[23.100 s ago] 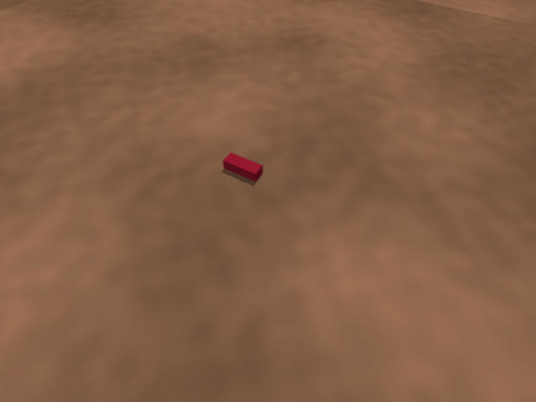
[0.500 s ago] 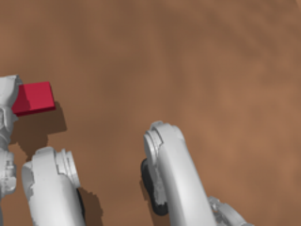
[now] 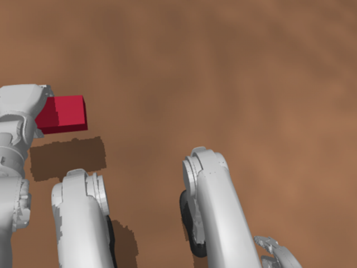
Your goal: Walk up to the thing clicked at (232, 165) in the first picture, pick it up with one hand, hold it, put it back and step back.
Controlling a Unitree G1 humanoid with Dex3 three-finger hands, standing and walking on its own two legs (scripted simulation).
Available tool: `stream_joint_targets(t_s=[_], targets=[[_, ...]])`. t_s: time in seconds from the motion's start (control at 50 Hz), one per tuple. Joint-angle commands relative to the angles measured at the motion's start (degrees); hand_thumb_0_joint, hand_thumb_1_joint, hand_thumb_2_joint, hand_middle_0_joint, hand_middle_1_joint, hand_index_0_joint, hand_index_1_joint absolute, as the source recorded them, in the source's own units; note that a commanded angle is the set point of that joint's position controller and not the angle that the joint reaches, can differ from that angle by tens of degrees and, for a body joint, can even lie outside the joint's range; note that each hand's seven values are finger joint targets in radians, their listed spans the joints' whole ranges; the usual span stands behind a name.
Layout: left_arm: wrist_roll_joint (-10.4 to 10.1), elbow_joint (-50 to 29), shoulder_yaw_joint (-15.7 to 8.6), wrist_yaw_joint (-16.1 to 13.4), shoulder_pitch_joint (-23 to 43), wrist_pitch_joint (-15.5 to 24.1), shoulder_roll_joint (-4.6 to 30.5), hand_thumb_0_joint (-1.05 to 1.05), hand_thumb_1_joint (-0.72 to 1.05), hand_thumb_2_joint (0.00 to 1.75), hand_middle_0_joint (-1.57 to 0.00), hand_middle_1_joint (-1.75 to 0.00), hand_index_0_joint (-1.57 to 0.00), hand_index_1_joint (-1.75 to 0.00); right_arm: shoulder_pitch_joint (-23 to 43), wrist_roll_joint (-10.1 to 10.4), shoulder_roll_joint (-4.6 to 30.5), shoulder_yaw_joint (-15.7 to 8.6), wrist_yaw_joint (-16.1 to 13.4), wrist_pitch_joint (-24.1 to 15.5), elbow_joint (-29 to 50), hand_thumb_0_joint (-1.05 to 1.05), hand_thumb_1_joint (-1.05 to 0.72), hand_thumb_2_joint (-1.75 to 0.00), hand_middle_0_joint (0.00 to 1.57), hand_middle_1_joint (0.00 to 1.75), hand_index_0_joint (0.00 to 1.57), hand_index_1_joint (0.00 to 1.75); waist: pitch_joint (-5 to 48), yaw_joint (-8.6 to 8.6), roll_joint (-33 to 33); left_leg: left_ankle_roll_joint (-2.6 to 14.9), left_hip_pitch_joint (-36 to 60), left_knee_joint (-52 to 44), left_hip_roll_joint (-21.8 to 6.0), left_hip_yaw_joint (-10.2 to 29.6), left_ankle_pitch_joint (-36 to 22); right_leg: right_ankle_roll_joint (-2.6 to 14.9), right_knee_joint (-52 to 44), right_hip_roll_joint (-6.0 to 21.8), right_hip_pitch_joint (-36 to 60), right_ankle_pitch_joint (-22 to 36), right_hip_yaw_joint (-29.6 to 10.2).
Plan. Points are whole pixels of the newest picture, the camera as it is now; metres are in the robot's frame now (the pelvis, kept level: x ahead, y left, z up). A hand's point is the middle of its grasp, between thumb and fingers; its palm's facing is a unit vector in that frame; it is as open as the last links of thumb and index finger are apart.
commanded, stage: lift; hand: left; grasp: from above
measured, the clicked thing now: (40, 116) +0.47 +0.26 -0.18
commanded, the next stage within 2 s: hold in 1.72 s
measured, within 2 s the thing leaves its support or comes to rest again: neither
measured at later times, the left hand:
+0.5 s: hand out of the picture +0.42 +0.28 -0.05, palm faces -0.45 -0.03 -0.89, open 10.3 cm
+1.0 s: hand out of the picture +0.36 +0.27 +0.15, palm faces -0.42 -0.09 -0.90, open 10.2 cm
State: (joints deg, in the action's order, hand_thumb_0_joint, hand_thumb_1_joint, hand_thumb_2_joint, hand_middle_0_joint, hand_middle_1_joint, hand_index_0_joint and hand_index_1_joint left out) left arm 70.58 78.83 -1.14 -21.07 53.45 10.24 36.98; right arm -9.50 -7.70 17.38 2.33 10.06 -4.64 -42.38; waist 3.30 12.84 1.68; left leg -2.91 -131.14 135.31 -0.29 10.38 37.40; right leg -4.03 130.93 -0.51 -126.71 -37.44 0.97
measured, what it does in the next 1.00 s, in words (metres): rises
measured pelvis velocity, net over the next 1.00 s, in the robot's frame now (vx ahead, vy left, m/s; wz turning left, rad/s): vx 0.01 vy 0.01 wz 0.08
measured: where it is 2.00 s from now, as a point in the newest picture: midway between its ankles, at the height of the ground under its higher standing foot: (153, 247)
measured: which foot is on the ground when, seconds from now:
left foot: down 0.00-1.00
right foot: down 0.00-1.00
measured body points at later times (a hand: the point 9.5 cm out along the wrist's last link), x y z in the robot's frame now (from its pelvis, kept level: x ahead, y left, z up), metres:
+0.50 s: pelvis +0.00 +0.01 +0.07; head +0.19 +0.05 +0.47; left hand +0.44 +0.28 +0.00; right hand +0.09 -0.27 -0.05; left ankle +0.08 +0.14 -0.31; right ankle +0.11 -0.14 -0.31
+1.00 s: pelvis +0.01 +0.01 +0.23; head +0.14 +0.03 +0.66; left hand +0.38 +0.28 +0.21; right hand +0.16 -0.24 +0.11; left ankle +0.08 +0.14 -0.31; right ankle +0.11 -0.14 -0.31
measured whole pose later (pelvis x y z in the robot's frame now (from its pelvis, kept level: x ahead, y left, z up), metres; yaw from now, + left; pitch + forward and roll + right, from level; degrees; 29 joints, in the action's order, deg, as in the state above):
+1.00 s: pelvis +0.01 +0.01 +0.23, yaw +5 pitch +25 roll -4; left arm 57.4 38.7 7.7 -4.3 23.1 -0.1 27.9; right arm -8.8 1.7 13.8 -1.5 -1.5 3.2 -38.1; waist 10.1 4.1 3.2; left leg -0.9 -84.7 92.5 -2.5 3.7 32.9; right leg -3.4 89.5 1.7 -81.8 -32.5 -0.2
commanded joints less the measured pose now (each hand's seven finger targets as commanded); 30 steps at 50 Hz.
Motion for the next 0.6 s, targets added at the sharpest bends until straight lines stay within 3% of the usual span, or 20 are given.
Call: stream_joint_targets(t_s=[0.0, 0.1, 0.18, 0.24, 0.34, 0.4, 0.44, 0.48, 0.5, 0.56, 0.58], targets=[[-1.18, -10.81, -1.72, -1.81, 20.47, -0.49, 13.4, 0.0, 0.62, 0.79, -1.01, -0.67, -1.01, -0.67, -11.38, 0.44, 13.07, -5.03, -1.7, 0.53, 1.15, 0.0, -0.91, -0.91, 0.2, 0.3, 0.2, 0.3, 42.27, 1.24, 13.6, 4.19, 28.81, -14.59, 1.12, -8.79, -6.31, 6.05, -15.46, -1.37, 20.73, 9.19, 6.57], [-3.42, -14.08, -1.49, 1.22, 18.65, -2.2, 13.21, 0.0, 0.63, 0.83, -1.01, -0.7, -1.01, -0.7, -11.98, 1.8, 12.68, -5.95, -2.4, 1.7, 1.59, 0.0, -0.92, -0.91, 0.2, 0.3, 0.2, 0.3, 44.31, -0.44, 14.57, 4.18, 31.44, -17.58, 1.23, -9.32, -6.67, 6.17, -17.14, -1.16, 23.06, 9.77, 6.21], [-3.91, -17.1, -1.42, 3.89, 15.52, -2.42, 12.67, 0.0, 0.62, 0.81, -1.01, -0.68, -1.01, -0.68, -11.82, 2.76, 12.42, -6.74, -3.09, 2.57, 2.54, 0.0, -0.92, -0.91, 0.2, 0.3, 0.2, 0.3, 42.35, -1.09, 12.94, 4.28, 31.95, -19.55, 1.39, -9.11, -4.65, 6.33, -19.04, -0.98, 23.29, 7.58, 5.94], [-4.53, -21.78, -1.88, 5.07, 13.17, -2.41, 12.41, 0.0, 0.64, 0.83, -1.01, -0.69, -1.01, -0.69, -11.47, 3.56, 12.15, -7.32, -3.71, 3.3, 3.36, 0.0, -0.91, -0.9, 0.2, 0.3, 0.2, 0.3, 43.82, -2.17, 12.2, 4.34, 33.96, -21.45, 1.44, -8.87, -4.87, 6.21, -20.37, -0.74, 24.55, 7.87, 5.71], [-5.74, -28.18, -0.96, 7.16, 11.29, -3.1, 11.46, 0.0, 0.62, 0.88, -0.99, -0.73, -0.99, -0.73, -10.85, 4.7, 11.29, -7.78, -4.74, 4.31, 4.91, 0.0, -0.91, -0.9, 0.2, 0.3, 0.2, 0.3, 43.94, -2.65, 11.8, 4.46, 36.76, -24.99, 1.27, -8.34, -4.97, 6.06, -23.37, -0.52, 26.51, 8.15, 5.26], [-6.49, -29.48, 0.73, 8.84, 7.53, -3.61, 8.46, 0.0, 0.63, 0.9, -1.0, -0.74, -1.0, -0.74, -10.41, 5.23, 11.08, -8.04, -5.14, 4.66, 5.69, 0.0, -0.91, -0.9, 0.2, 0.3, 0.2, 0.3, 41.9, -2.93, 11.11, 4.22, 39.16, -28.53, 1.1, -7.21, -3.31, 6.04, -25.0, -0.31, 26.47, 6.94, 5.38], [-7.27, -32.41, 0.72, 9.93, 5.74, -4.07, 8.73, 0.0, 0.62, 0.91, -0.99, -0.76, -0.99, -0.76, -10.04, 5.59, 10.88, -8.42, -5.5, 4.97, 6.61, 0.0, -0.91, -0.9, 0.2, 0.3, 0.2, 0.3, 43.48, -3.65, 11.13, 4.27, 41.98, -30.2, 0.82, -7.28, -3.57, 5.91, -26.68, -0.4, 28.5, 7.42, 5.12], [-8.34, -37.61, 0.33, 10.44, 6.01, -4.11, 9.17, 0.0, 0.65, 0.9, -1.0, -0.77, -1.0, -0.77, -9.57, 6.03, 10.71, -8.67, -5.93, 5.21, 7.24, 0.0, -0.91, -0.9, 0.2, 0.3, 0.2, 0.3, 46.01, -4.25, 11.3, 4.41, 43.58, -31.51, 1.09, -7.59, -4.32, 5.85, -28.4, -0.15, 31.26, 7.98, 4.61], [-8.78, -36.24, 1.12, 10.86, 3.44, -4.59, 7.84, 0.0, 0.65, 0.9, -1.0, -0.78, -1.0, -0.78, -9.18, 6.1, 10.36, -8.52, -6.16, 5.29, 7.47, 0.0, -0.91, -0.9, 0.2, 0.3, 0.2, 0.3, 44.27, -4.27, 9.92, 4.39, 43.9, -32.55, 0.89, -7.4, -3.41, 5.74, -29.26, -0.26, 31.51, 7.19, 4.62], [-9.28, -40.96, -0.35, 11.05, 2.32, -5.25, 9.98, 0.0, 0.66, 0.89, -1.01, -0.77, -1.01, -0.77, -7.87, 6.73, 9.92, -8.82, -7.2, 5.73, 8.25, 0.0, -0.91, -0.9, 0.2, 0.3, 0.2, 0.3, 44.0, -5.46, 10.52, 4.24, 47.17, -36.26, 0.68, -7.11, -1.9, 5.66, -32.1, -0.32, 34.14, 5.86, 4.29], [-9.66, -41.27, 0.44, 11.24, 1.18, -5.49, 8.7, 0.0, 0.66, 0.89, -1.01, -0.75, -1.02, -0.75, -7.34, 6.87, 9.63, -8.8, -7.45, 5.82, 8.34, 0.0, -0.91, -0.9, 0.2, 0.3, 0.2, 0.3, 43.15, -5.11, 9.8, 4.22, 47.84, -37.16, 0.67, -6.93, -1.66, 5.62, -32.96, -0.25, 34.9, 5.66, 4.21]])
